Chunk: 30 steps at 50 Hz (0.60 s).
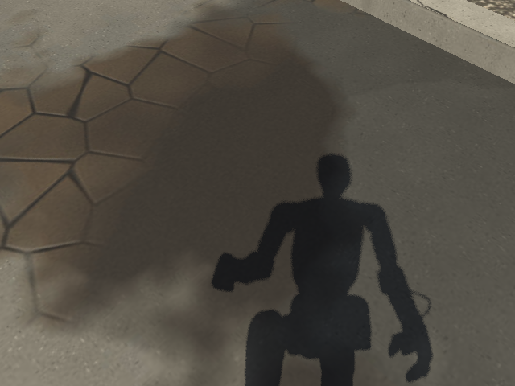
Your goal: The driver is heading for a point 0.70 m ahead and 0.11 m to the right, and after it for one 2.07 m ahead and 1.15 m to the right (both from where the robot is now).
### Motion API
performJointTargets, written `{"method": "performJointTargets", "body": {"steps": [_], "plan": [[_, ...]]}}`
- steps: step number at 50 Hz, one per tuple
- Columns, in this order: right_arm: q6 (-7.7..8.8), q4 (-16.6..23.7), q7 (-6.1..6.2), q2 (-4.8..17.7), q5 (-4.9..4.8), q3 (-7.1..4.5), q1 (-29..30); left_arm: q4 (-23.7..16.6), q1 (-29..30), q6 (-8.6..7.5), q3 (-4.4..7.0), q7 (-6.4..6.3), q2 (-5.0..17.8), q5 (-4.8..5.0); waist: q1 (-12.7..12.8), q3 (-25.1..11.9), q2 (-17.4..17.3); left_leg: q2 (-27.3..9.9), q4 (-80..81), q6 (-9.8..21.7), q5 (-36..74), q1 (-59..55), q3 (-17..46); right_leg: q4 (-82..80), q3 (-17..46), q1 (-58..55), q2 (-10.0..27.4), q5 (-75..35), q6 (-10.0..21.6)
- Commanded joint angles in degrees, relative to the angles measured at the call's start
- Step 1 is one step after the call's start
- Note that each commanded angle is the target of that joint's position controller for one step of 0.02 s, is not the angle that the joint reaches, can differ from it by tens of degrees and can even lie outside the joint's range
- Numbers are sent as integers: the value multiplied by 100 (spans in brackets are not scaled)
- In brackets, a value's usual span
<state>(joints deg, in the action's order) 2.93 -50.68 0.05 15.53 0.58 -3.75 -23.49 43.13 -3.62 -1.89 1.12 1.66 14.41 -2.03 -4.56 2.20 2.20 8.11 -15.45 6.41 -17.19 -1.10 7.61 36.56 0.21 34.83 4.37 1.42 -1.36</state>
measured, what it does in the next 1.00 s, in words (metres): walks ahead: right foot, then left foot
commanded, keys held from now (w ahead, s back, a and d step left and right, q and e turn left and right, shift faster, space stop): w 0.54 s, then w+e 0.40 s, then e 0.06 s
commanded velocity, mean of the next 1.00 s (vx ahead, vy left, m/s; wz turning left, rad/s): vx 0.50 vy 0.00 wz -0.08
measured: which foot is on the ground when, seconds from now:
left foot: down 0.00-0.08, up 0.10-0.60, down 0.62-1.00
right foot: up 0.00-0.06, down 0.08-0.62, up 0.64-1.00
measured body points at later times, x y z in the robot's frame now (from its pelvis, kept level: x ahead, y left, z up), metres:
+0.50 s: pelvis +0.27 -0.03 +0.01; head +0.30 -0.04 +0.45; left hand +0.22 +0.22 -0.13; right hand +0.46 -0.25 -0.11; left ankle +0.42 +0.10 -0.70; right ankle +0.18 -0.12 -0.74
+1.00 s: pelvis +0.52 +0.01 +0.00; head +0.55 +0.01 +0.45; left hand +0.69 +0.24 -0.13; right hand +0.47 -0.24 -0.13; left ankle +0.45 +0.09 -0.74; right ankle +0.65 -0.14 -0.68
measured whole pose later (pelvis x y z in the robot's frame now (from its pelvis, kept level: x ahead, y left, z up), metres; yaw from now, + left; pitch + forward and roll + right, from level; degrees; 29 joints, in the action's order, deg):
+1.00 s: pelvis +0.52 +0.01 +0.00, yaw -9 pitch +0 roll +1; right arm 5.5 -55.0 0.9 12.2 0.8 -2.1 -22.6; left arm 49.6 -8.1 -0.1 3.1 3.1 13.9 -1.8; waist -1.5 2.6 2.1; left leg 2.0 -13.1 3.2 -15.4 -1.8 -14.3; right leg 45.6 -2.2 36.9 5.0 0.8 2.6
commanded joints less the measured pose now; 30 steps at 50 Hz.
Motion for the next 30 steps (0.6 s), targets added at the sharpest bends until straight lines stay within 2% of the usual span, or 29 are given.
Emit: {"method": "performJointTargets", "body": {"steps": [1,2,3,4,5,6,7,8,9,11,14,19,22,25,28,29,30], "plan": [[77,171,80,915,42,-175,-204,-511,409,-164,117,-4,547,24,113,54,-669,-1735,-115,431,3534,-62,842,-487,-103,-489,-235,244,272],[94,185,90,978,48,-182,-78,-402,39,-186,163,-32,647,30,301,-43,-699,-1722,-413,336,4157,-34,788,-618,-146,-1017,-381,526,377],[105,173,79,1020,60,-184,-3,-196,-595,-221,226,-84,756,35,595,-329,-617,-1573,-1125,248,4770,-15,642,-834,-236,-1766,-564,706,491],[124,172,49,941,51,-151,23,27,-1415,-283,293,-154,909,-3,985,-810,-376,-1276,-2231,138,4483,367,370,-1077,-67,-2895,-367,613,662],[156,364,17,529,-47,-33,-160,67,-2235,-320,392,-240,1368,-134,1174,-1623,327,-833,-3973,-31,2729,1484,43,-1222,1633,-4328,1000,1494,1043],[144,335,3,311,-135,-9,-865,213,-2264,-244,519,-191,1775,-120,790,-1856,1532,79,-5358,-180,-1292,3012,-317,-1969,4120,-4983,2044,1480,1713],[94,232,40,691,62,-55,-528,158,-1835,-183,417,-137,1220,54,681,-1143,510,-343,-5758,-95,-1012,3483,38,-2102,4057,-4373,1814,2140,1645],[98,301,-8,669,76,-49,-44,85,-1372,-185,327,-112,822,103,617,-471,17,-571,-5600,-110,-501,3499,8,-2184,3073,-3613,1556,2013,1526],[98,368,-47,569,74,-15,219,90,-1146,-205,271,-102,625,64,544,-233,-91,-763,-5304,-125,-210,3405,-68,-2337,2427,-3185,1248,1510,1364],[-1,366,-121,479,164,14,236,257,-1192,-272,212,-129,493,86,383,-133,260,-952,-4928,-237,-44,3122,-223,-2515,1604,-2791,847,521,1181],[-89,382,-181,360,187,59,366,491,-1532,-394,238,-97,589,159,330,-171,272,-1053,-4677,-384,165,3255,-468,-2690,1157,-2810,761,-313,1294],[-88,755,-230,212,159,175,1606,762,-1910,-369,238,-90,583,178,554,156,197,-1311,-3346,-611,1090,3810,-861,-3014,588,-2956,511,-580,1272],[-59,900,-237,107,118,254,2158,909,-2156,-369,254,-94,660,171,708,180,210,-1212,-2438,-600,1508,3504,-1053,-2943,366,-3066,484,-966,1200],[-37,994,-206,181,100,254,2467,1047,-2350,-344,258,-121,709,138,774,217,222,-1110,-1963,-468,1474,3328,-1109,-2751,385,-3426,680,-1315,1168],[13,991,-153,299,120,201,2342,1137,-2298,-299,272,-172,773,112,611,182,205,-953,-1612,-239,966,2864,-1102,-2234,450,-3738,856,-2219,1083],[50,862,-116,362,138,156,1918,1154,-2229,-284,278,-185,817,113,397,-14,186,-797,-1409,-154,800,2296,-1124,-1716,439,-3741,803,-2882,1017],[117,571,-63,476,182,86,1070,1157,-2151,-262,265,-182,802,134,19,-455,-15,-700,-1016,-21,962,1205,-1145,-750,275,-3493,568,-3039,914]]}}
Next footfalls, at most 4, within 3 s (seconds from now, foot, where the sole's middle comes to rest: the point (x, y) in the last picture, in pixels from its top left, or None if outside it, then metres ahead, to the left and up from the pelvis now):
0.08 right None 0.22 -0.12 -0.78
0.62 left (211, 377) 0.49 0.09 -0.78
1.14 right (280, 286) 0.73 -0.11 -0.78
1.72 left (219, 272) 0.79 0.06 -0.78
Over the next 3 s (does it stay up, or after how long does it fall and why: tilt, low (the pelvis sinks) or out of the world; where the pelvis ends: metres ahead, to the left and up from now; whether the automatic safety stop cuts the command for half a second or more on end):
stays up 0.67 0.02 0.01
